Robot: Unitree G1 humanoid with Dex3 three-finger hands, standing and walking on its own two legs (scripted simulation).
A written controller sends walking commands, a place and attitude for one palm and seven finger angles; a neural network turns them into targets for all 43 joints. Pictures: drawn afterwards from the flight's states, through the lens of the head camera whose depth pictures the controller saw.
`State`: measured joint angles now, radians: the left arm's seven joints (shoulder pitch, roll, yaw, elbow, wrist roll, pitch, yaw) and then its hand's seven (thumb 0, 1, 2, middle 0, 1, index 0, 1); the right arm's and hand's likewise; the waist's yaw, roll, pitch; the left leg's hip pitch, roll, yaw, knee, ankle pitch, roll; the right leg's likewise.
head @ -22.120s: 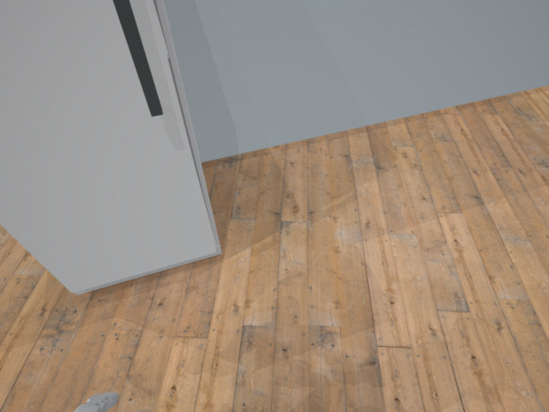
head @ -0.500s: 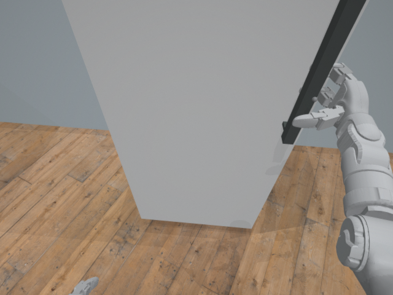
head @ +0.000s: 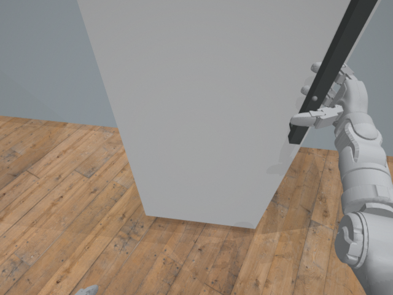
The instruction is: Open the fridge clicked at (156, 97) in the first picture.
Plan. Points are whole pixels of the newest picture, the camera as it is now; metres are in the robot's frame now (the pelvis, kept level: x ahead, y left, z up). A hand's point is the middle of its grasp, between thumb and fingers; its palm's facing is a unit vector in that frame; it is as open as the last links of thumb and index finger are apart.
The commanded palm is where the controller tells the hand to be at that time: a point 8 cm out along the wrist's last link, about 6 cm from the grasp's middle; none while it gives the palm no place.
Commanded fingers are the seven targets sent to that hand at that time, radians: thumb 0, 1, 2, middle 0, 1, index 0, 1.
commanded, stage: slide the fingers in behind the handle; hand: right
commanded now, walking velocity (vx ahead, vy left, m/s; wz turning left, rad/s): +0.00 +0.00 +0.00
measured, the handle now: (332, 50) +0.52 -0.17 +0.26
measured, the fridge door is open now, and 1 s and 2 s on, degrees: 0 0 0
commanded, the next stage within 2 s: grip the handle and tug to test in 0.30 s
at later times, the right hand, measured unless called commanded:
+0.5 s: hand (318, 99) +0.47 -0.17 +0.19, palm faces +0.00 +1.00 +0.02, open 13.8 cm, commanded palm +0.44 -0.21 +0.19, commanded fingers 0.00 0.22 -0.42 0.33 1.24 0.33 1.24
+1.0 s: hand (315, 97) +0.47 -0.16 +0.19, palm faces +0.01 +1.00 +0.02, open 7.1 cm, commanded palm +0.44 -0.21 +0.19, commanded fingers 0.00 -0.90 -0.90 0.45 1.40 0.45 1.40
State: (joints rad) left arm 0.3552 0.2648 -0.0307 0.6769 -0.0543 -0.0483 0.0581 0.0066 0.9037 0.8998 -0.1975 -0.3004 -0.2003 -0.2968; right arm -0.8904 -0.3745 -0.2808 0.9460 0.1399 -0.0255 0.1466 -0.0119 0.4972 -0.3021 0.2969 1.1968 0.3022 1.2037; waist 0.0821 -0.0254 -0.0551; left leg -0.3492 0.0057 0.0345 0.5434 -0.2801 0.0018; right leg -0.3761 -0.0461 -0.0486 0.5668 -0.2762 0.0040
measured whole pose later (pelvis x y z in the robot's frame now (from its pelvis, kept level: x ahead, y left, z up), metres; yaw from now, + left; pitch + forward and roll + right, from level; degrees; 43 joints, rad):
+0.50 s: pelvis +0.00 -0.01 +0.00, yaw +0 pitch +6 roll +1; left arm 0.35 0.27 -0.03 0.68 -0.06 -0.06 0.06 0.01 0.90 0.90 -0.20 -0.30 -0.20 -0.30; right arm -0.89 -0.38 -0.27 0.93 0.16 -0.04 0.17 -0.01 0.47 -0.31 0.30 1.20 0.30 1.21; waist 0.07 -0.02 -0.06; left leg -0.36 0.01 0.03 0.54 -0.28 -0.01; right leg -0.39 -0.04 -0.05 0.58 -0.28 0.00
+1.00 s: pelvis +0.01 +0.00 +0.00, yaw +0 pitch +4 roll +1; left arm 0.33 0.26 -0.03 0.66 -0.05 -0.04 0.06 0.01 0.90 0.90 -0.20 -0.30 -0.20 -0.30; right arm -0.84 -0.35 -0.27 0.85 0.15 0.02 0.14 0.00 -0.50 -0.73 0.37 1.31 0.36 1.31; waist 0.07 -0.03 -0.06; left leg -0.32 0.01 0.03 0.53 -0.28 0.00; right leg -0.35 -0.04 -0.05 0.55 -0.28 0.00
